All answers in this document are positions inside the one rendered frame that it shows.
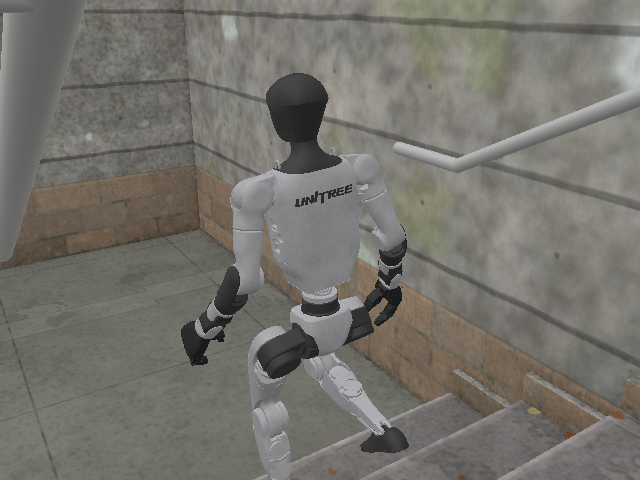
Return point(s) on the stairs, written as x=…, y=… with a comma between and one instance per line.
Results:
x=448, y=440

